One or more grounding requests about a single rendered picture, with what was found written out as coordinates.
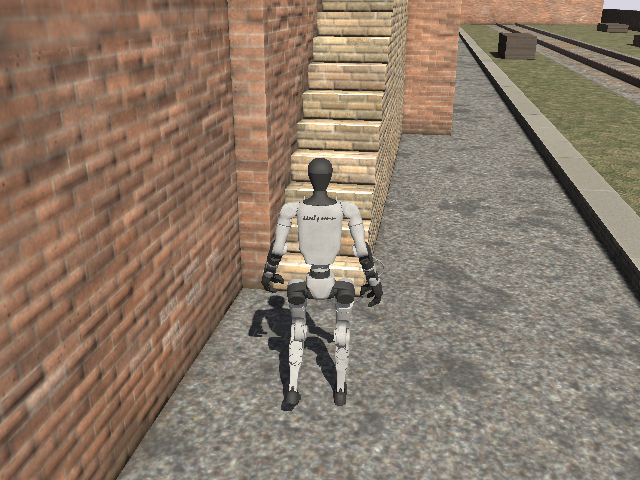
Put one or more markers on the robot left forearm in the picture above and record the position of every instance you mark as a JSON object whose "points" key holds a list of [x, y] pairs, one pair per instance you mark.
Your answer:
{"points": [[271, 263]]}

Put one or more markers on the right robot thigh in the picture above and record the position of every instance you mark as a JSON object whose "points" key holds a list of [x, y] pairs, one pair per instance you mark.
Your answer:
{"points": [[344, 293]]}

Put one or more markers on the robot left foot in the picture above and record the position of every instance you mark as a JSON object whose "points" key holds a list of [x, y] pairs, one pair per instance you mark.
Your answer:
{"points": [[292, 397]]}

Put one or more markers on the right robot upper arm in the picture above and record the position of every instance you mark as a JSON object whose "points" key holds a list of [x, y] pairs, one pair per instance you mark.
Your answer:
{"points": [[351, 211]]}

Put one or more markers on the right robot hand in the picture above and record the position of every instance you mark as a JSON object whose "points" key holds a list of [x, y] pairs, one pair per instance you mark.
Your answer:
{"points": [[376, 290]]}

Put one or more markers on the robot right forearm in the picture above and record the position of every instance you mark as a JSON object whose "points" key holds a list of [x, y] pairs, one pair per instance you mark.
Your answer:
{"points": [[369, 268]]}

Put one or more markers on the left robot upper arm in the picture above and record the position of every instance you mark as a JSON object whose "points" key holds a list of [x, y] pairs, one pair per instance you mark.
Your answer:
{"points": [[288, 211]]}

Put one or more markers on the left robot hand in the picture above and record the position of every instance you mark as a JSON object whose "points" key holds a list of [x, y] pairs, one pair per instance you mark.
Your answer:
{"points": [[276, 278]]}

